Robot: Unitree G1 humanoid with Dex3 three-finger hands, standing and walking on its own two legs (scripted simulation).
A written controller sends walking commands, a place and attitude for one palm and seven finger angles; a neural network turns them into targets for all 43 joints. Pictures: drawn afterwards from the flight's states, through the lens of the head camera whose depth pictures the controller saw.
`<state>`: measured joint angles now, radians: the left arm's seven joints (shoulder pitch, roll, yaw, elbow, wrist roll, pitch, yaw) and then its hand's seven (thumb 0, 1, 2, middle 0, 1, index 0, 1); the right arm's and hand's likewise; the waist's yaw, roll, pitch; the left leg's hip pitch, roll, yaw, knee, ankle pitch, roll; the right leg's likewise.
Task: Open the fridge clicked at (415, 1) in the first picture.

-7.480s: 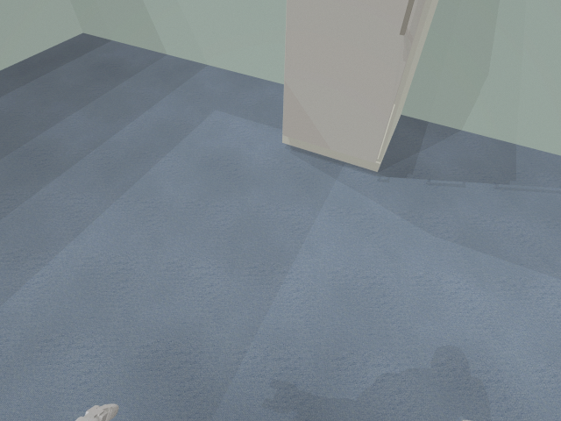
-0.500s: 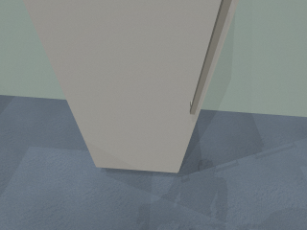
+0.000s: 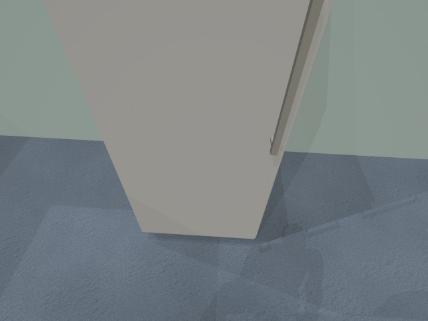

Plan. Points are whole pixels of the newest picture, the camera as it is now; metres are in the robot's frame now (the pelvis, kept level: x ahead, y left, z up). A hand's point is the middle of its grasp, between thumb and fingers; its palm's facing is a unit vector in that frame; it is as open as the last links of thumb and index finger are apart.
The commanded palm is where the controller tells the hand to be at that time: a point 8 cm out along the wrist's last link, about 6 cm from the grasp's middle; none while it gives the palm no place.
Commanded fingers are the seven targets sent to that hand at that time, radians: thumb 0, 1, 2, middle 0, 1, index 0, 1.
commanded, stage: come to a stop and stand still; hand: right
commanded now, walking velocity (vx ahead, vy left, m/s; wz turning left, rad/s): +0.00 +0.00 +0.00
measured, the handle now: (291, 81) +0.56 -0.12 +0.17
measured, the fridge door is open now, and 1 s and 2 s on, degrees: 0 0 0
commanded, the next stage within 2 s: look again from close up in 0.10 s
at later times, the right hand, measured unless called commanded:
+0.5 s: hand out of the picture +0.00 -0.20 -0.18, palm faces +0.06 +0.98 -0.19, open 7.4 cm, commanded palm none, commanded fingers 0.00 -0.90 -0.90 0.20 0.30 0.20 0.30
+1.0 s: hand out of the picture -0.04 -0.20 -0.18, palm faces +0.06 +0.98 -0.20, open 7.4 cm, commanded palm none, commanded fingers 0.00 -0.90 -0.90 0.20 0.30 0.20 0.30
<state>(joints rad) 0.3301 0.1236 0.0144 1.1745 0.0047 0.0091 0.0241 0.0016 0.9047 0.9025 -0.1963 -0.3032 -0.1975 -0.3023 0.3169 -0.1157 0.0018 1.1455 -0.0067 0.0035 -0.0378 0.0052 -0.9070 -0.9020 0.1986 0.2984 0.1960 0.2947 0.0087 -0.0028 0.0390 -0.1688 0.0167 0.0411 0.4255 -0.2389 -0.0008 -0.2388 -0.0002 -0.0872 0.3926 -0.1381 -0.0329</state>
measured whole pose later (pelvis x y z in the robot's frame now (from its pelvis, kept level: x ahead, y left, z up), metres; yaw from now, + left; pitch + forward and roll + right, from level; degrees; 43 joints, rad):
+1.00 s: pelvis -0.02 -0.02 +0.00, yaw -2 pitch -2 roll +1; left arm 0.26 0.20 0.00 1.07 0.01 0.00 0.00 0.00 0.90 0.90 -0.20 -0.30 -0.20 -0.30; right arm 0.35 -0.20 0.00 1.05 -0.02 -0.01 -0.03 0.01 -0.91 -0.90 0.20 0.30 0.20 0.29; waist -0.01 0.01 0.00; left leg -0.19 0.04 0.07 0.44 -0.22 -0.02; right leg -0.29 0.02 -0.06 0.43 -0.12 -0.06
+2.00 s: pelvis -0.01 -0.02 +0.00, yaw -2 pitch -1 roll +1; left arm 0.29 0.15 0.01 1.11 0.01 -0.01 0.01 0.00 0.91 0.90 -0.20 -0.30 -0.20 -0.30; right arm 0.35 -0.15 0.00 1.08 -0.02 -0.02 -0.03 0.01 -0.91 -0.90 0.20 0.30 0.20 0.29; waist -0.01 0.02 0.02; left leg -0.17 0.03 0.07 0.43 -0.23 -0.02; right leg -0.27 0.02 -0.06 0.43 -0.14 -0.06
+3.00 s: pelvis +0.01 -0.01 +0.00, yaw -1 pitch -1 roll +0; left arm 0.27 0.15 0.00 1.12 0.01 -0.01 0.01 0.00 0.90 0.90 -0.20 -0.30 -0.20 -0.30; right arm 0.33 -0.15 0.01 1.09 -0.02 -0.02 -0.03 0.00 -0.91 -0.90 0.20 0.30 0.20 0.29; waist -0.01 0.01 0.02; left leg -0.15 0.03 0.05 0.41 -0.24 -0.01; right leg -0.23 0.01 -0.08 0.40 -0.16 -0.05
